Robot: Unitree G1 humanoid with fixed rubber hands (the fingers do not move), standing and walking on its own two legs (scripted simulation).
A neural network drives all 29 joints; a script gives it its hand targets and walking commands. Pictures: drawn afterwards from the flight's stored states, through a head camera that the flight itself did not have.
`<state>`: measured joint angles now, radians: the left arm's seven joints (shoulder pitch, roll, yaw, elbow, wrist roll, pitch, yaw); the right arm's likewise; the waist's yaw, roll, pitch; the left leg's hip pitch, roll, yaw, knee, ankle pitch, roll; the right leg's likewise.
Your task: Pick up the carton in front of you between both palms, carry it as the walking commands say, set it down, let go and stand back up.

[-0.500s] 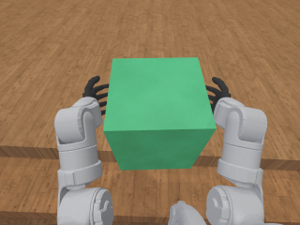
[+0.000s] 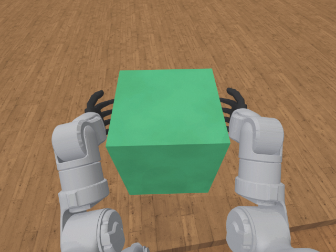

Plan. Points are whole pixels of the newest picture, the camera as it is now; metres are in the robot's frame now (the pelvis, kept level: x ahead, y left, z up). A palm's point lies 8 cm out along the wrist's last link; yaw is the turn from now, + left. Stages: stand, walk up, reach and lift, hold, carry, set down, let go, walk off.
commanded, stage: carry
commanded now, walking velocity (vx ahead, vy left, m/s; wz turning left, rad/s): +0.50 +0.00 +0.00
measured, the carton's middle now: (167, 136) +0.37 -0.04 +0.08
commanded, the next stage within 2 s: none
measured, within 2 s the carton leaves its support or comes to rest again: neither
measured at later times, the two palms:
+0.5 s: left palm (82, 12) +0.65 +0.14 +0.28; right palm out of the picture +0.71 -0.16 +0.29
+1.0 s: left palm out of the picture +0.98 +0.13 +0.36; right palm out of the picture +0.98 -0.17 +0.37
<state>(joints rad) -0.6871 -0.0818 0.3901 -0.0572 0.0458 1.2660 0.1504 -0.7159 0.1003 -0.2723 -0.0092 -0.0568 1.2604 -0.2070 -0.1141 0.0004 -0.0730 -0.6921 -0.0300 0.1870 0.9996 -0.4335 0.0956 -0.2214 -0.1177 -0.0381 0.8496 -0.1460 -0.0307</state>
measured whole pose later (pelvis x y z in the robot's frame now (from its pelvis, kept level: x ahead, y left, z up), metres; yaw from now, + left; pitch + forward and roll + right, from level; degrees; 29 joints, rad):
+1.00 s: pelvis +0.64 -0.02 +0.20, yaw +0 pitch +4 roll +0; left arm -0.66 -0.07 0.34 0.04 0.07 1.26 0.16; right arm -0.69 0.10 -0.32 0.09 -0.07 1.23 -0.17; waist -0.03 -0.01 -0.15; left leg -0.49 0.03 0.16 0.56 -0.14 0.07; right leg -0.29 -0.02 -0.05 0.95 -0.46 -0.01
